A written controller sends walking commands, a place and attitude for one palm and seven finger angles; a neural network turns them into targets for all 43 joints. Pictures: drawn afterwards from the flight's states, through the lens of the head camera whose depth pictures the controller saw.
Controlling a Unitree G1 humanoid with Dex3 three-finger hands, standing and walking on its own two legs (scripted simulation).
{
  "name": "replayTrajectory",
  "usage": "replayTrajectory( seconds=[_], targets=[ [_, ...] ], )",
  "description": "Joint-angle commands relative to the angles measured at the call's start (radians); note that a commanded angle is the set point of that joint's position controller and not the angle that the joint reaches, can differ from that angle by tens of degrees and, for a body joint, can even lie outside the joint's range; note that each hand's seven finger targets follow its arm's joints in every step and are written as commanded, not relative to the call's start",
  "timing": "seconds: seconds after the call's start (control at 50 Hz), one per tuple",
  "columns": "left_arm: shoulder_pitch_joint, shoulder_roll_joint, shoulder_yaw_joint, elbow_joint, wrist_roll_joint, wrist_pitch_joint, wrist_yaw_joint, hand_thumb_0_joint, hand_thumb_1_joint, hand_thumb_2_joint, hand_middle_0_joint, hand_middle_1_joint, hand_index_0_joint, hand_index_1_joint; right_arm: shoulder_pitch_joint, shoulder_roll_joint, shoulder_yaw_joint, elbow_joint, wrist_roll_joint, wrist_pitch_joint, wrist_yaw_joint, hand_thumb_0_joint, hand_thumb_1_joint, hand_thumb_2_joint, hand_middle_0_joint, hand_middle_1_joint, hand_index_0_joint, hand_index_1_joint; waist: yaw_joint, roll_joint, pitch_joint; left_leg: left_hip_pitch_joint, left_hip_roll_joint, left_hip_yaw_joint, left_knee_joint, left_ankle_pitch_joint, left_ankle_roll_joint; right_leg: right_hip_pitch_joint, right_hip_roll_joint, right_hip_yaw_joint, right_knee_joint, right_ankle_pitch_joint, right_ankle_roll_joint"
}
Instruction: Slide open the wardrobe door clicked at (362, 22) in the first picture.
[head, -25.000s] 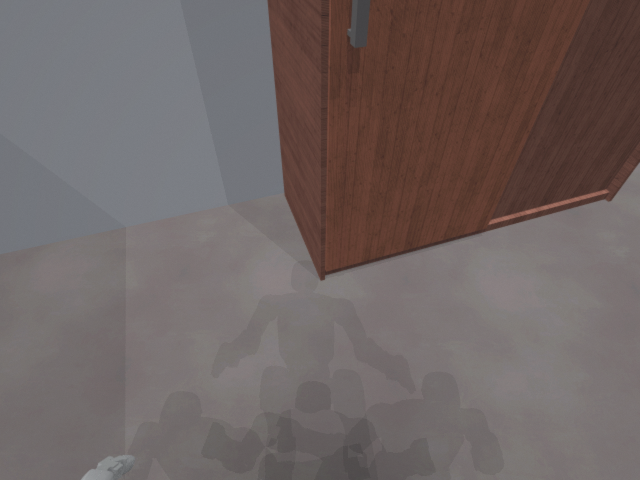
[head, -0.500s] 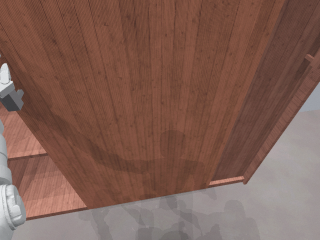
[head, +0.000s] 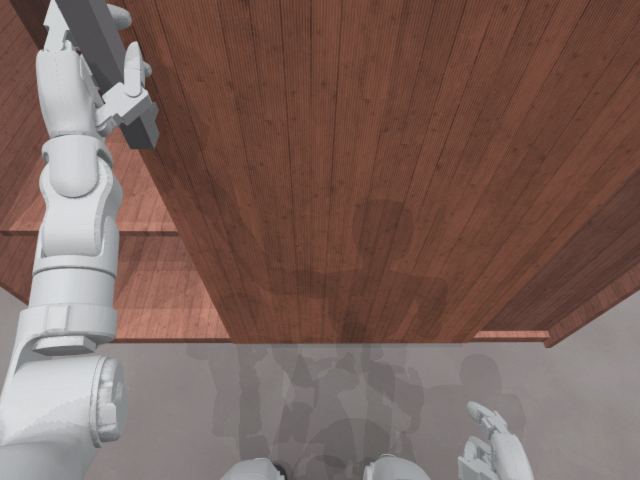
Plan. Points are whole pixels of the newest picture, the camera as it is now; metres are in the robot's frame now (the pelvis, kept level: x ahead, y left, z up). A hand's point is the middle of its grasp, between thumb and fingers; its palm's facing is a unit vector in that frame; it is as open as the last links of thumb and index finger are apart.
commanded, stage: stop walking and hold the door there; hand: left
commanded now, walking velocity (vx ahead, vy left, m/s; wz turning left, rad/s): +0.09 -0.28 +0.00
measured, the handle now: (111, 38) +0.47 +0.25 +0.26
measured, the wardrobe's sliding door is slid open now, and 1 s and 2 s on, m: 0.44 0.45 0.45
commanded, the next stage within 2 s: loosen the grip on the handle in 0.80 s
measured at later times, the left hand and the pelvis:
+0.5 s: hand (144, 91) +0.43 +0.22 +0.23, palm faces +0.26 -0.96 -0.08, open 6.2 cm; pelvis -0.02 +0.02 +0.00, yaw -1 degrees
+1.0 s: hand (135, 82) +0.44 +0.23 +0.23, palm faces +0.23 -0.97 -0.10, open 7.2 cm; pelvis -0.02 +0.03 +0.00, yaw -1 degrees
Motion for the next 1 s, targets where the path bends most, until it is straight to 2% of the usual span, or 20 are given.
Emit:
replayTrajectory(
  seconds=[0.0, 0.06, 0.12, 0.16, 0.18, 0.22, 0.28, 0.34, 0.38, 0.42, 0.48, 0.56, 0.68, 0.7, 0.86, 0.88, 0.9, 0.92, 0.94, 0.98],
  targets=[
    [-0.405, 0.121, -0.088, -0.324, 0.024, -0.052, -0.043, 0.0, 0.9, 0.9, -0.45, -1.4, -0.45, -1.4, 0.014, -0.176, -0.041, -0.108, 0.001, -0.047, -0.005, 0.0, -0.9, -0.9, 0.2, 0.3, 0.2, 0.3, -0.041, 0.201, -0.462, 0.362, 0.279, -0.215, -0.097, 0.56, 0.149, 0.033, 0.014, 0.043, -0.153, 0.041, -0.019],
    [-0.452, 0.132, -0.08, -0.334, 0.021, -0.037, -0.04, 0.0, 0.9, 0.9, -0.45, -1.4, -0.45, -1.4, -0.002, -0.171, -0.025, -0.119, -0.006, -0.052, 0.006, 0.0, -0.9, -0.9, 0.2, 0.3, 0.2, 0.3, -0.032, 0.248, -0.478, 0.359, 0.296, -0.228, -0.071, 0.548, 0.13, 0.116, 0.025, 0.05, -0.31, 0.085, -0.032],
    [-0.447, 0.147, -0.066, -0.325, 0.025, -0.034, -0.038, 0.0, 0.9, 0.9, -0.45, -1.4, -0.45, -1.4, -0.011, -0.175, -0.021, -0.13, -0.002, -0.04, 0.007, 0.0, -0.9, -0.9, 0.2, 0.3, 0.2, 0.3, -0.029, 0.108, -0.511, 0.239, 0.236, -0.189, 0.016, 0.446, 0.075, 0.324, -0.033, 0.108, -0.493, 0.379, -0.054],
    [-0.41, 0.187, -0.022, -0.272, 0.023, -0.018, -0.027, 0.0, 0.9, 0.9, -0.45, -1.4, -0.45, -1.4, 0.0, -0.159, -0.023, -0.136, 0.007, -0.037, -0.001, 0.0, -0.9, -0.9, 0.2, 0.3, 0.2, 0.3, -0.033, -0.112, -0.535, 0.111, 0.111, -0.06, 0.105, 0.196, 0.0, 0.42, -0.171, 0.183, -0.452, 0.692, -0.099],
    [-0.384, 0.204, -0.005, -0.241, 0.014, -0.008, -0.022, 0.0, 0.9, 0.9, -0.45, -1.4, -0.45, -1.4, -0.016, -0.162, -0.026, -0.139, 0.014, -0.041, -0.007, 0.0, -0.9, -0.9, 0.2, 0.3, 0.2, 0.3, -0.021, -0.218, -0.503, 0.024, 0.055, -0.054, 0.155, -0.021, -0.015, 0.476, -0.205, 0.21, -0.444, 0.868, -0.123],
    [-0.389, 0.195, 0.012, -0.194, 0.014, -0.013, -0.021, 0.0, 0.9, 0.9, -0.45, -1.4, -0.45, -1.4, -0.032, -0.153, -0.015, -0.135, 0.013, -0.048, -0.017, 0.0, -0.9, -0.9, 0.2, 0.3, 0.2, 0.3, 0.001, -0.182, -0.463, -0.068, 0.021, -0.07, 0.169, -0.212, -0.013, 0.516, -0.241, 0.207, -0.418, 0.979, -0.131],
    [-0.402, 0.248, 0.058, -0.198, 0.014, -0.018, -0.011, 0.0, 0.9, 0.9, -0.45, -1.4, -0.45, -1.4, -0.029, -0.164, -0.015, -0.11, 0.001, -0.046, -0.04, 0.0, -0.9, -0.9, 0.2, 0.3, 0.2, 0.3, -0.003, -0.042, -0.444, 0.02, 0.032, -0.047, -0.015, -0.046, -0.013, 0.492, -0.208, 0.15, -0.37, 0.944, -0.114],
    [-0.406, 0.182, 0.003, -0.208, 0.009, -0.031, -0.016, 0.0, 0.9, 0.9, -0.45, -1.4, -0.45, -1.4, -0.009, -0.186, -0.029, -0.111, 0.003, -0.029, -0.034, 0.0, -0.9, -0.9, 0.2, 0.3, 0.2, 0.3, -0.001, 0.082, -0.512, 0.278, 0.161, -0.127, -0.043, 0.582, 0.035, 0.32, -0.098, 0.081, -0.35, 0.707, -0.029],
    [-0.391, 0.098, -0.071, -0.211, 0.001, -0.038, -0.033, 0.0, 0.9, 0.9, -0.45, -1.4, -0.45, -1.4, -0.019, -0.184, -0.026, -0.116, 0.002, -0.021, -0.028, 0.0, -0.9, -0.9, 0.2, 0.3, 0.2, 0.3, -0.02, 0.181, -0.473, 0.268, 0.216, -0.195, -0.071, 0.545, 0.077, 0.259, -0.035, 0.071, -0.366, 0.398, -0.023],
    [-0.404, 0.095, -0.074, -0.206, 0.011, -0.045, -0.026, 0.0, 0.9, 0.9, -0.45, -1.4, -0.45, -1.4, -0.008, -0.197, -0.033, -0.116, -0.003, -0.018, -0.025, 0.0, -0.9, -0.9, 0.2, 0.3, 0.2, 0.3, -0.019, 0.138, -0.442, 0.226, 0.236, -0.223, -0.092, 0.513, 0.083, 0.263, -0.018, 0.064, -0.378, 0.265, -0.033],
    [-0.387, 0.152, -0.036, -0.18, 0.012, -0.042, -0.018, 0.0, 0.9, 0.9, -0.45, -1.4, -0.45, -1.4, 0.004, -0.216, -0.042, -0.114, -0.002, -0.01, -0.033, 0.0, -0.9, -0.9, 0.2, 0.3, 0.2, 0.3, -0.02, 0.085, -0.455, 0.178, 0.194, -0.17, -0.078, 0.41, 0.048, 0.323, -0.044, 0.079, -0.422, 0.399, -0.041],
    [-0.371, 0.149, -0.039, -0.103, 0.007, -0.034, -0.014, 0.0, 0.9, 0.9, -0.45, -1.4, -0.45, -1.4, 0.014, -0.201, -0.037, -0.112, 0.001, -0.002, -0.038, 0.0, -0.9, -0.9, 0.2, 0.3, 0.2, 0.3, -0.025, 0.023, -0.465, 0.142, 0.132, -0.097, -0.035, 0.241, 0.006, 0.323, -0.119, 0.137, -0.456, 0.511, -0.062],
    [-0.382, 0.102, -0.084, -0.051, -0.001, -0.037, -0.019, 0.0, 0.9, 0.9, -0.45, -1.4, -0.45, -1.4, 0.015, -0.207, -0.034, -0.099, -0.002, 0.001, -0.045, 0.0, -0.9, -0.9, 0.2, 0.3, 0.2, 0.3, -0.025, 0.051, -0.438, 0.162, 0.164, -0.132, -0.099, 0.243, 0.029, 0.272, -0.07, 0.103, -0.448, 0.392, -0.04],
    [-0.376, 0.137, -0.045, -0.029, 0.002, -0.037, -0.015, 0.0, 0.9, 0.9, -0.45, -1.4, -0.45, -1.4, 0.024, -0.209, -0.034, -0.095, -0.004, 0.002, -0.046, 0.0, -0.9, -0.9, 0.2, 0.3, 0.2, 0.3, -0.019, 0.041, -0.439, 0.154, 0.176, -0.143, -0.099, 0.264, 0.033, 0.277, -0.065, 0.102, -0.44, 0.399, -0.039],
    [-0.378, 0.135, -0.049, 0.034, 0.006, -0.043, -0.018, 0.0, 0.9, 0.9, -0.45, -1.4, -0.45, -1.4, 0.044, -0.204, -0.034, -0.077, -0.003, 0.01, -0.048, 0.0, -0.9, -0.9, 0.2, 0.3, 0.2, 0.3, -0.022, -0.011, -0.44, 0.154, 0.155, -0.107, -0.072, 0.245, 0.018, 0.266, -0.092, 0.122, -0.457, 0.441, -0.046],
    [-1.204, 0.733, 0.317, -0.169, 0.13, -0.102, 0.016, 0.0, 0.9, 0.9, -0.45, -1.4, -0.45, -1.4, 0.096, -0.145, 0.01, -0.141, 0.032, -0.036, -0.034, 0.0, -0.9, -0.9, 0.2, 0.3, 0.2, 0.3, -0.035, 0.17, -0.363, 0.154, 0.069, -0.068, -0.192, -0.036, 0.032, 0.256, -0.01, 0.126, -0.45, 0.058, -0.024],
    [-0.998, 0.438, 0.175, 0.255, 0.165, 0.035, -0.046, 0.0, 0.779, 0.842, -0.45, -1.4, -0.45, -1.4, 0.14, -0.202, -0.116, -0.01, -0.054, -0.083, -0.018, 0.0, -0.9, -0.9, 0.2, 0.3, 0.2, 0.3, -0.117, -0.059, -0.57, 0.136, -0.022, -0.033, -0.094, 0.172, 0.015, 0.174, 0.024, 0.079, -0.447, 0.372, -0.098],
    [-0.804, 0.264, 0.103, 0.23, 0.079, 0.051, -0.025, 0.0, 0.658, 0.783, -0.45, -1.4, -0.45, -1.4, 0.2, -0.219, -0.098, -0.042, -0.028, -0.089, -0.002, 0.0, -0.9, -0.9, 0.2, 0.3, 0.2, 0.3, -0.131, -0.191, -0.501, 0.151, -0.004, -0.06, -0.081, 0.251, 0.032, 0.175, 0.047, 0.032, -0.437, 0.456, -0.082],
    [-0.713, 0.299, 0.176, 0.181, 0.083, 0.055, -0.029, 0.0, 0.538, 0.725, -0.45, -1.4, -0.45, -1.4, 0.192, -0.242, -0.099, -0.056, -0.033, -0.093, 0.0, 0.0, -0.9, -0.9, 0.2, 0.3, 0.2, 0.3, -0.099, -0.201, -0.575, 0.197, 0.008, -0.064, -0.09, 0.271, 0.032, 0.187, 0.046, 0.048, -0.434, 0.479, -0.077],
    [-0.674, 0.349, 0.23, 0.21, 0.052, 0.042, -0.027, 0.0, 0.296, 0.608, -0.45, -1.4, -0.45, -1.4, 0.146, -0.231, -0.088, -0.058, -0.042, -0.097, -0.001, 0.0, -0.9, -0.9, 0.2, 0.3, 0.2, 0.3, -0.065, -0.009, -0.515, 0.201, -0.012, -0.061, -0.094, 0.214, 0.028, 0.18, 0.044, 0.07, -0.462, 0.408, -0.089]
  ],
)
